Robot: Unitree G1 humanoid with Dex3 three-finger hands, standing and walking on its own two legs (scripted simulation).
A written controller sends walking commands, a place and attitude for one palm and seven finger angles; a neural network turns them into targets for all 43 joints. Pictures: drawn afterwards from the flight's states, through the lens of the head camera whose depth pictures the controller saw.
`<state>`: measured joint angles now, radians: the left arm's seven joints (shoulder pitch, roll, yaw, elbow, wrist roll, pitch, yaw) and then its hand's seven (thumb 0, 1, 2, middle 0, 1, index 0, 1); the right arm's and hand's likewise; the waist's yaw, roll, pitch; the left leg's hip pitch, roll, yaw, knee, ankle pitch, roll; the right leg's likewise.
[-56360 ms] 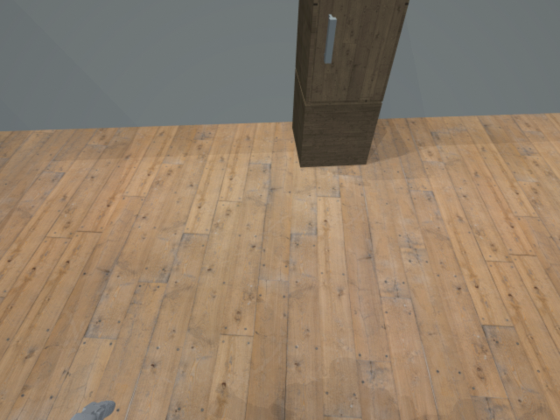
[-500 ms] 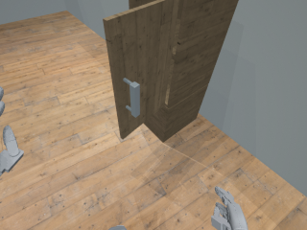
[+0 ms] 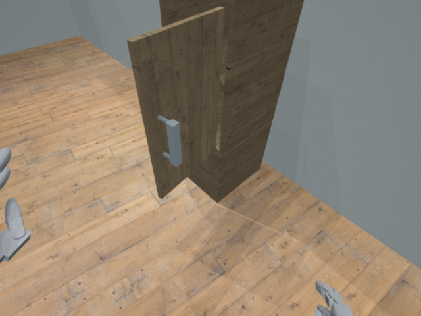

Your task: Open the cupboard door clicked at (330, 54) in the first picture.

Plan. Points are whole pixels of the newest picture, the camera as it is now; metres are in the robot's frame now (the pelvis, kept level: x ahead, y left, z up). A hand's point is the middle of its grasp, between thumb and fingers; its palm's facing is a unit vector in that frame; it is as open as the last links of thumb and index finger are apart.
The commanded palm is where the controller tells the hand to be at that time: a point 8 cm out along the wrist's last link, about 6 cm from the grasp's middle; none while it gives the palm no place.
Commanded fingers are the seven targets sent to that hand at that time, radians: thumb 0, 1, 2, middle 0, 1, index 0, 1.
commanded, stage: stop stepping back and stand still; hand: left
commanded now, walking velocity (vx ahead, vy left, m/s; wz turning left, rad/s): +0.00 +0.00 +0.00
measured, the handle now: (169, 141) +0.61 +0.14 -0.05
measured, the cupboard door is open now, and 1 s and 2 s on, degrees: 98 98 98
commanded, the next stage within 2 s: let the arm hang, fingers relaxed in 0.06 s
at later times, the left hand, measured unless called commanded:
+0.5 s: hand out of the picture +0.01 +0.19 -0.17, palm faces -0.01 -0.99 -0.16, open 7.2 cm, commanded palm none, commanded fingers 0.00 0.90 0.90 -0.20 -0.30 -0.20 -0.30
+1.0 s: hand out of the picture -0.01 +0.24 -0.15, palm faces +0.02 -0.95 -0.32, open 7.4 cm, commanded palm none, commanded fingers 0.00 0.90 0.90 -0.20 -0.30 -0.20 -0.30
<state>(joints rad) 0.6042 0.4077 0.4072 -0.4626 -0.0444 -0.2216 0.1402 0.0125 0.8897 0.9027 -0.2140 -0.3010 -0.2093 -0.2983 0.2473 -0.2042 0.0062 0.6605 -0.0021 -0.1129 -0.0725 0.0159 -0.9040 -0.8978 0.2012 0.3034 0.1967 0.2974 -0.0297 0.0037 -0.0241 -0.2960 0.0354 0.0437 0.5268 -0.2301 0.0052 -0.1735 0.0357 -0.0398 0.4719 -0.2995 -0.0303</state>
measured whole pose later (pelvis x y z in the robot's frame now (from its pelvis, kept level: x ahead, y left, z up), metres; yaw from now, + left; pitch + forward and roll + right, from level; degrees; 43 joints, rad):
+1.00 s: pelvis -0.02 +0.01 +0.01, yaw +1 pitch -2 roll +0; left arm 0.23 0.27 0.01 1.13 0.01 0.00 0.01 0.00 0.91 0.90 -0.20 -0.30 -0.19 -0.30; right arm 0.21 -0.23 -0.02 1.13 -0.02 0.01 -0.01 0.01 -0.91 -0.90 0.20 0.30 0.20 0.30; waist -0.01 0.04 0.03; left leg -0.22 0.00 0.04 0.38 -0.12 0.02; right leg -0.14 0.00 -0.05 0.41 -0.24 -0.02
